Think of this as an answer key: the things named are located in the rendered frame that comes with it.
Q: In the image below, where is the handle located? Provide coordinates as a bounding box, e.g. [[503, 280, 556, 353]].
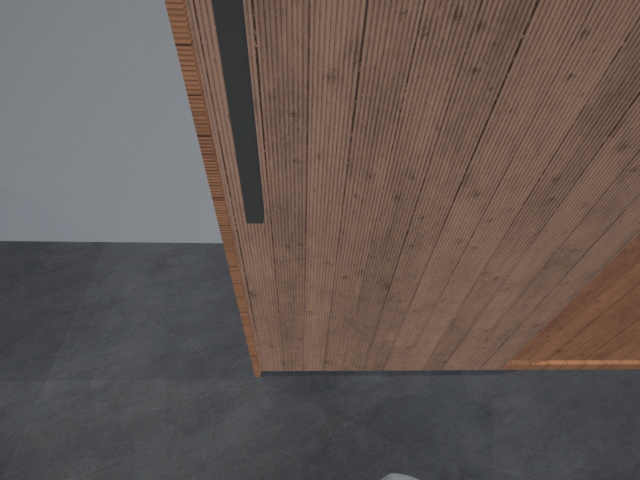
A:
[[212, 0, 264, 224]]

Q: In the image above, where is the wardrobe door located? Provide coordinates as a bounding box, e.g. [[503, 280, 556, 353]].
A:
[[185, 0, 640, 371], [511, 234, 640, 360]]

